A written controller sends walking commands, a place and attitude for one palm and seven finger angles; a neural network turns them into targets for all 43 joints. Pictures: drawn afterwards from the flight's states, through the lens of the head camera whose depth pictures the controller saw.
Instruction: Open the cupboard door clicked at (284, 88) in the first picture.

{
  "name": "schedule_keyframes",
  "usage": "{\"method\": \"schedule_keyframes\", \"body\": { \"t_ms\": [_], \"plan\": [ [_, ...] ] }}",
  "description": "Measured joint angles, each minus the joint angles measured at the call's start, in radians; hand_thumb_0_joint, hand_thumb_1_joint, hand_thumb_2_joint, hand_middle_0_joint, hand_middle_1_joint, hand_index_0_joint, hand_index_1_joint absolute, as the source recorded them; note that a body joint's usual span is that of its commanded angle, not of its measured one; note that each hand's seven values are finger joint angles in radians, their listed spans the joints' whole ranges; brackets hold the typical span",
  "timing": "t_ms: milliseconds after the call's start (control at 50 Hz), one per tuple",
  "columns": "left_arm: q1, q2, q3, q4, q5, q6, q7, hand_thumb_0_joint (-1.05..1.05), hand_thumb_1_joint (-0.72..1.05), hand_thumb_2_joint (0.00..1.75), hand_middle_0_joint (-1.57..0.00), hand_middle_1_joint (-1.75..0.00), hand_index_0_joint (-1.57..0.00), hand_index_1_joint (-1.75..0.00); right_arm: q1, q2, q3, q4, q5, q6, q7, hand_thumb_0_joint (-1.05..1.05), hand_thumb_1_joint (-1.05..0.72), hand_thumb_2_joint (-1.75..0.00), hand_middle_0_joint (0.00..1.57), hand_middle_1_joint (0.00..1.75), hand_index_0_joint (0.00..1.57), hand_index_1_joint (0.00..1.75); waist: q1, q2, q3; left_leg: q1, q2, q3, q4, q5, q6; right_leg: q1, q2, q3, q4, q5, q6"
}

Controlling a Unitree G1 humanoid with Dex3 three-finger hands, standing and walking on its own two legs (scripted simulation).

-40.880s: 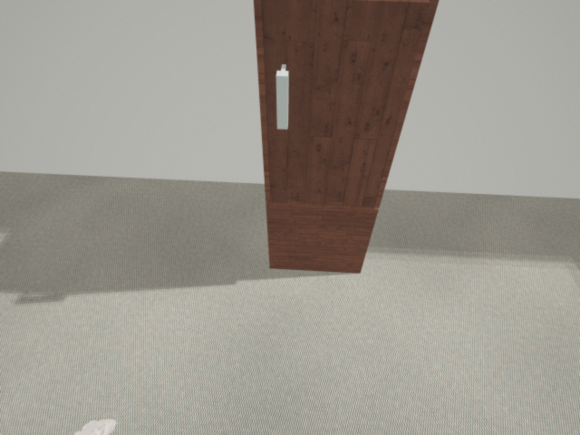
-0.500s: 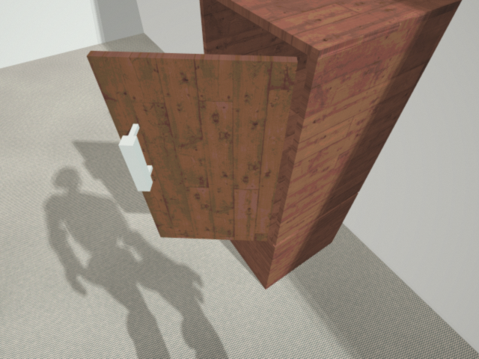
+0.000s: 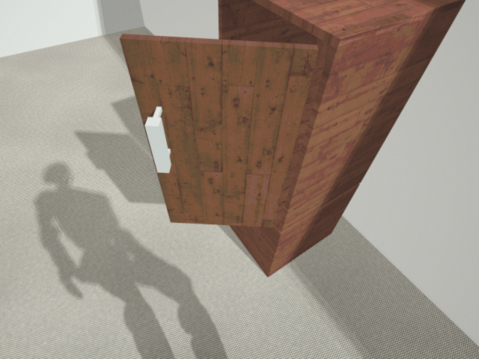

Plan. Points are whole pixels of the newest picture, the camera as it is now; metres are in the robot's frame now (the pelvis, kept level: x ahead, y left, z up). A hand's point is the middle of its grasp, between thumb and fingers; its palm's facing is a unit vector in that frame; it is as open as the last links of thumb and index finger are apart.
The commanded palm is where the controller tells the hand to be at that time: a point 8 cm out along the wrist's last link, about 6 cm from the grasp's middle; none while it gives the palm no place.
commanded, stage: come to a stop and stand still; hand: left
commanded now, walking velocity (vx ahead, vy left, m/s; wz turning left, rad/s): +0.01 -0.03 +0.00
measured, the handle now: (161, 140) +0.53 +0.20 +0.04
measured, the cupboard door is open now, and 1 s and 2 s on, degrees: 54 54 54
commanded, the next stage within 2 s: look again from close up in 0.60 s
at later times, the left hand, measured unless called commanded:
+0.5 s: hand out of the picture -0.01 +0.15 -0.19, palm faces +0.02 -0.99 -0.16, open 7.4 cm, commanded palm none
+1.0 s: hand out of the picture -0.03 +0.18 -0.18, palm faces +0.01 -0.99 -0.17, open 7.4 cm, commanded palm none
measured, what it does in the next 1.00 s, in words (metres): steps on the spot: right foot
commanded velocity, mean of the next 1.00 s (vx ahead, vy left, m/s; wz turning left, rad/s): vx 0.00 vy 0.00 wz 0.00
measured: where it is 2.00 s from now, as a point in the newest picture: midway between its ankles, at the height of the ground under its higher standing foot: outside the picture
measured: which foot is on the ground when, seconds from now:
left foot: down 0.00-1.00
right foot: up 0.00-0.06, down 0.08-1.00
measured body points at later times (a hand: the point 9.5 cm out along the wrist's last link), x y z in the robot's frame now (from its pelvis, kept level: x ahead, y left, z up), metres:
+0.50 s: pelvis +0.00 -0.01 -0.01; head +0.00 +0.00 +0.44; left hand -0.01 +0.20 -0.17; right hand +0.03 -0.24 -0.16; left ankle +0.01 +0.10 -0.74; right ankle -0.05 -0.11 -0.74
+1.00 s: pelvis -0.02 +0.01 +0.00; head -0.01 +0.03 +0.45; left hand -0.03 +0.23 -0.17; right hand +0.00 -0.22 -0.15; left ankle +0.01 +0.10 -0.74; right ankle -0.05 -0.11 -0.74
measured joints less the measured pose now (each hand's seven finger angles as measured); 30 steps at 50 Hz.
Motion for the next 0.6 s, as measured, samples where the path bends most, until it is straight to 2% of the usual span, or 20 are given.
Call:
{"method": "schedule_keyframes", "body": {
  "t_ms": [40,80,100,120,160,220,280,380,600],
  "plan": [
    [0.008,-0.013,-0.004,0.011,-0.003,-0.005,-0.001,0.01,0.91,0.9,-0.2,-0.29,-0.19,-0.3,0.012,0.0,-0.002,0.009,0.002,-0.004,-0.001,0.0,-0.92,-0.9,0.2,0.3,0.2,0.3,-0.007,0.005,-0.002,-0.003,0.001,-0.001,-0.002,0.004,-0.007,0.041,0.001,-0.006,-0.102,0.033,0.0],
    [0.018,-0.019,-0.009,0.016,-0.006,-0.019,0.001,0.01,0.91,0.9,-0.2,-0.29,-0.19,-0.3,0.025,0.005,0.0,0.019,0.009,-0.007,-0.002,0.0,-0.92,-0.9,0.2,0.3,0.21,0.3,-0.005,-0.011,-0.001,-0.016,-0.008,0.009,0.025,-0.01,-0.017,0.099,-0.008,0.008,-0.256,0.121,-0.002],
    [0.018,-0.026,-0.011,0.026,-0.007,-0.026,0.005,0.01,0.91,0.9,-0.2,-0.29,-0.19,-0.3,0.025,0.004,0.001,0.029,0.013,-0.007,-0.002,0.0,-0.92,-0.9,0.2,0.3,0.2,0.3,-0.001,-0.01,0.007,-0.022,-0.005,0.013,0.049,-0.023,-0.023,0.107,-0.007,0.013,-0.278,0.175,-0.003],
    [0.02,-0.041,-0.02,0.033,-0.005,-0.031,0.014,0.01,0.91,0.9,-0.2,-0.29,-0.19,-0.3,0.023,-0.004,0.001,0.033,0.017,-0.001,0.001,0.0,-0.92,-0.9,0.2,0.3,0.2,0.3,0.002,0.014,0.017,-0.029,0.013,0.003,0.083,-0.042,-0.03,0.113,0.012,0.008,-0.276,0.184,-0.004],
    [0.042,-0.067,-0.035,0.035,-0.007,-0.047,0.029,0.01,0.91,0.9,-0.2,-0.29,-0.19,-0.3,0.019,-0.018,0.004,0.022,0.017,0.017,0.005,0.0,-0.92,-0.9,0.2,0.3,0.2,0.3,-0.012,0.053,0.028,-0.045,0.038,-0.023,0.147,-0.077,-0.034,0.132,0.046,-0.003,-0.291,0.18,-0.006],
    [0.071,-0.084,-0.045,0.043,-0.012,-0.061,0.037,0.01,0.91,0.9,-0.2,-0.3,-0.19,-0.3,0.019,-0.014,0.006,0.004,0.019,0.011,0.006,0.0,-0.92,-0.9,0.2,0.3,0.2,0.3,-0.023,0.052,0.028,-0.026,0.047,-0.03,0.151,-0.094,-0.027,0.144,0.065,-0.006,-0.287,0.166,-0.013],
    [0.074,-0.088,-0.048,0.052,-0.013,-0.055,0.035,0.01,0.91,0.9,-0.2,-0.3,-0.2,-0.3,0.017,-0.004,0.011,0.002,0.019,-0.004,-0.004,0.0,-0.92,-0.9,0.2,0.3,0.2,0.3,-0.015,0.027,0.02,-0.01,0.037,-0.025,0.143,-0.099,-0.034,0.146,0.054,-0.002,-0.264,0.148,-0.013],
    [0.078,-0.084,-0.045,0.047,-0.012,-0.051,0.032,0.01,0.91,0.9,-0.2,-0.3,-0.2,-0.3,0.002,-0.011,0.013,0.007,0.021,-0.007,-0.012,0.01,-0.93,-0.9,0.2,0.3,0.2,0.3,0.004,0.019,0.005,0.002,0.03,-0.017,0.144,-0.1,-0.028,0.149,0.045,0.003,-0.248,0.139,-0.008],
    [0.077,-0.033,-0.041,0.03,-0.015,-0.044,0.029,0.01,0.91,0.9,-0.2,-0.3,-0.19,-0.3,-0.025,-0.016,0.02,0.006,0.024,-0.008,-0.006,0.0,-0.93,-0.9,0.2,0.3,0.2,0.3,0.014,0.0,-0.02,0.019,0.014,-0.014,0.096,-0.063,-0.019,0.158,0.03,0.005,-0.274,0.163,0.002]
  ]
}}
